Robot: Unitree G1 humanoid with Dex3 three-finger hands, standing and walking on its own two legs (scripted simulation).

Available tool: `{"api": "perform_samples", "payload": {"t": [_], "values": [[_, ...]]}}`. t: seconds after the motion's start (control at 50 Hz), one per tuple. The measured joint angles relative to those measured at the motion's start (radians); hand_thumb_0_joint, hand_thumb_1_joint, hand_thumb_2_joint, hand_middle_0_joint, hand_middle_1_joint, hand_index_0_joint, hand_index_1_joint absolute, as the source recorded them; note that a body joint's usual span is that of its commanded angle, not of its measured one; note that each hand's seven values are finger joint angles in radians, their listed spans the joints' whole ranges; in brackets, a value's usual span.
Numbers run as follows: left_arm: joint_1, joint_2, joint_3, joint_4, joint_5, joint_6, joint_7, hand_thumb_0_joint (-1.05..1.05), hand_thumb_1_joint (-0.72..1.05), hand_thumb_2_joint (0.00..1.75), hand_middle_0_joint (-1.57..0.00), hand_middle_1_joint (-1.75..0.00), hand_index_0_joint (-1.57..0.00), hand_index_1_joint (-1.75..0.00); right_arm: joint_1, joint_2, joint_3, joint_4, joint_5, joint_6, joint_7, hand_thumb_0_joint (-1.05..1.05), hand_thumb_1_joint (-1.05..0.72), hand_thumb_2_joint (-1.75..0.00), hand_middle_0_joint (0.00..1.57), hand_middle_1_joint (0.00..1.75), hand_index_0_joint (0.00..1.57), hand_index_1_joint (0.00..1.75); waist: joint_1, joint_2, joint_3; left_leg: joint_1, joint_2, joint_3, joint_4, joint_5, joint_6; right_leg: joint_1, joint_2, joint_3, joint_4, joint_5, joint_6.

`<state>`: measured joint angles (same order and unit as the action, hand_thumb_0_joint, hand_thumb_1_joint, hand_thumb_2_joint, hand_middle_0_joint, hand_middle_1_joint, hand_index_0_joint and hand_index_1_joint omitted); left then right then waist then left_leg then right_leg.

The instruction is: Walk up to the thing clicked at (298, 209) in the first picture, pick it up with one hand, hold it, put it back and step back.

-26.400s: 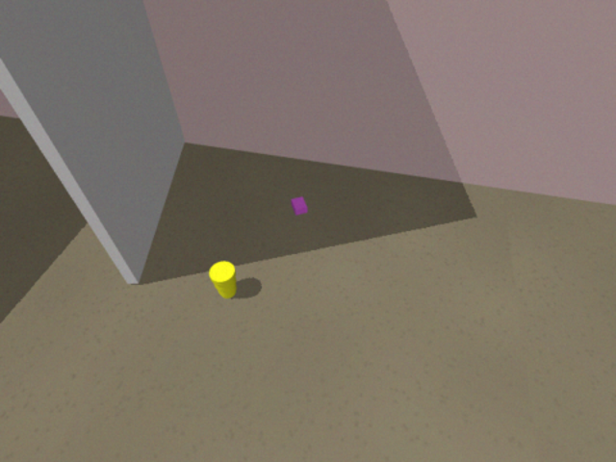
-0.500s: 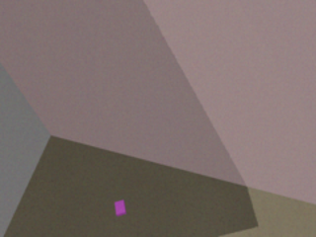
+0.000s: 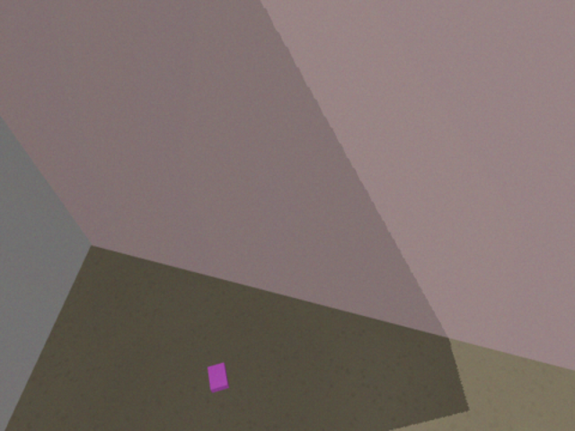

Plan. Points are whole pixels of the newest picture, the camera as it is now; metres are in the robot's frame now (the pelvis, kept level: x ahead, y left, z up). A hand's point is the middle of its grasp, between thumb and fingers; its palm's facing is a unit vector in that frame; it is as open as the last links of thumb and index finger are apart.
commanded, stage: rise first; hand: left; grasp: from above
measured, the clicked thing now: (218, 377) +0.42 +0.27 -0.77
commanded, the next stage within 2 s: none
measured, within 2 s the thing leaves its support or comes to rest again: neither
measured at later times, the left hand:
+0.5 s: hand out of the picture +0.13 +0.26 -0.20, palm faces -0.09 -0.91 -0.40, open 12.6 cm
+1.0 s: hand out of the picture +0.12 +0.28 -0.26, palm faces -0.22 -0.82 -0.53, open 14.0 cm
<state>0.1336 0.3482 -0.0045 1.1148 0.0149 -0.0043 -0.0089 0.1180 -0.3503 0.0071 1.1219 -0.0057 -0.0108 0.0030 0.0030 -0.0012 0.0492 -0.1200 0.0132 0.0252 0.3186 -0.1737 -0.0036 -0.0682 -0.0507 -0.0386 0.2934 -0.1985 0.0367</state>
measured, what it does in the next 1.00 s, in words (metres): lowers itself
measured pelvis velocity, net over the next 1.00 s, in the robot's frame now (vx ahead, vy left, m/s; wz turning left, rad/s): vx -0.03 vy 0.00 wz -0.01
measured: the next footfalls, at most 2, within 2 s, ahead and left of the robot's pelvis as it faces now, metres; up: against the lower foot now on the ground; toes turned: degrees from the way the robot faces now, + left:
none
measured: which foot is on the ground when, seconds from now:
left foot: down 0.00-1.00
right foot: down 0.00-1.00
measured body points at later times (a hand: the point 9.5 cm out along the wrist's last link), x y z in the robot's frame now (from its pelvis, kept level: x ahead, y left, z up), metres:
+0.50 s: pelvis -0.02 +0.00 -0.05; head +0.06 +0.01 +0.39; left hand +0.13 +0.30 -0.18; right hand +0.09 -0.26 -0.16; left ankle +0.00 +0.12 -0.75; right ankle -0.03 -0.14 -0.75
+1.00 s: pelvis -0.03 +0.00 -0.12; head +0.09 +0.01 +0.31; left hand +0.13 +0.32 -0.23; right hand +0.16 -0.25 -0.21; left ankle +0.00 +0.12 -0.75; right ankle -0.03 -0.14 -0.75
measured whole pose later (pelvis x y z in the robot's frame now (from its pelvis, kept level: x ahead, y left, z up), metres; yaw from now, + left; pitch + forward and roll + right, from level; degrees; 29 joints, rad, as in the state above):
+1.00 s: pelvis -0.03 +0.00 -0.12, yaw -1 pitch +22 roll -3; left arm 0.20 0.36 0.15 0.50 0.32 0.19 0.00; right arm 0.17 -0.24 -0.02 0.55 0.00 -0.17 -0.02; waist -0.02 0.01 -0.14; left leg -1.11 0.05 -0.03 1.28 -0.55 -0.01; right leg -1.04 -0.03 -0.05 1.24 -0.58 0.02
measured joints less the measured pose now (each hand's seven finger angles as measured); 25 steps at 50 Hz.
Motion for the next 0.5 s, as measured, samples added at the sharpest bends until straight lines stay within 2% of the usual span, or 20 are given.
{"api": "perform_samples", "payload": {"t": [0.06, 0.1, 0.14, 0.2, 0.26, 0.36, 0.42, 0.5], "values": [[-0.002, 0.001, 0.000, 0.000, -0.001, 0.001, 0.000, 0.01, 0.91, 0.90, -0.20, -0.31, -0.20, -0.30, 0.000, 0.001, 0.000, -0.001, 0.000, -0.001, -0.001, 0.01, -0.91, -0.90, 0.20, 0.30, 0.20, 0.30, 0.001, -0.001, 0.000, 0.002, 0.000, 0.001, -0.001, 0.000, 0.000, 0.000, -0.001, 0.001, 0.003, -0.002, 0.000], [-0.002, -0.007, 0.015, -0.049, -0.023, -0.006, 0.012, 0.01, 0.88, 0.90, -0.20, -0.32, -0.21, -0.32, 0.030, 0.004, 0.003, -0.087, 0.031, -0.005, -0.018, 0.01, -0.91, -0.90, 0.20, 0.30, 0.20, 0.30, -0.003, 0.001, -0.007, -0.048, 0.000, -0.002, 0.038, -0.013, 0.001, -0.050, -0.001, -0.001, 0.046, -0.018, -0.002], [-0.060, -0.018, 0.043, -0.049, -0.025, -0.021, 0.016, 0.01, 0.84, 0.89, -0.21, -0.36, -0.22, -0.37, 0.053, 0.017, 0.002, -0.171, 0.051, -0.021, -0.032, 0.01, -0.94, -0.91, 0.20, 0.30, 0.20, 0.30, -0.004, 0.002, 0.004, -0.106, 0.001, -0.009, 0.090, -0.028, 0.001, -0.107, -0.001, -0.005, 0.098, -0.035, -0.005], [-0.165, -0.013, 0.096, -0.013, 0.014, -0.017, -0.003, 0.01, 0.71, 0.88, -0.22, -0.48, -0.23, -0.48, 0.066, 0.052, -0.007, -0.255, 0.047, -0.029, -0.037, 0.01, -0.96, -0.92, 0.20, 0.30, 0.20, 0.30, -0.010, -0.006, -0.003, -0.218, 0.009, -0.013, 0.181, -0.056, -0.003, -0.218, 0.004, -0.005, 0.190, -0.064, -0.009], [-0.202, 0.000, 0.146, -0.040, 0.066, -0.003, -0.021, 0.01, 0.55, 0.87, -0.21, -0.62, -0.23, -0.62, 0.087, 0.087, -0.022, -0.316, 0.034, -0.028, -0.029, 0.01, -0.97, -0.92, 0.20, 0.30, 0.20, 0.30, -0.018, -0.017, -0.028, -0.311, 0.018, -0.008, 0.266, -0.090, -0.006, -0.315, 0.011, 0.003, 0.276, -0.097, -0.013], [-0.160, -0.004, 0.155, -0.143, 0.125, 0.071, -0.021, 0.00, 0.21, 0.89, -0.18, -0.81, -0.21, -0.80, 0.127, 0.111, -0.027, -0.390, 0.039, -0.014, -0.017, 0.01, -0.97, -0.92, 0.20, 0.30, 0.20, 0.30, -0.035, -0.011, -0.060, -0.380, 0.024, -0.005, 0.342, -0.128, -0.006, -0.383, 0.014, 0.010, 0.347, -0.130, -0.013], [-0.131, -0.009, 0.155, -0.184, 0.148, 0.111, -0.012, 0.00, 0.00, 0.90, -0.18, -0.88, -0.19, -0.87, 0.139, 0.109, -0.028, -0.428, 0.037, -0.020, -0.009, 0.01, -0.96, -0.91, 0.20, 0.30, 0.20, 0.30, -0.039, -0.003, -0.081, -0.444, 0.027, -0.006, 0.411, -0.160, -0.004, -0.446, 0.016, 0.012, 0.411, -0.159, -0.012], [-0.082, -0.017, 0.173, -0.258, 0.172, 0.131, -0.001, 0.00, -0.24, 0.93, -0.15, -0.95, -0.17, -0.94, 0.142, 0.104, -0.039, -0.469, 0.030, -0.046, -0.005, 0.01, -0.94, -0.91, 0.21, 0.30, 0.20, 0.30, -0.035, 0.001, -0.104, -0.556, 0.031, -0.010, 0.535, -0.215, -0.003, -0.556, 0.016, 0.013, 0.532, -0.213, -0.009]]}}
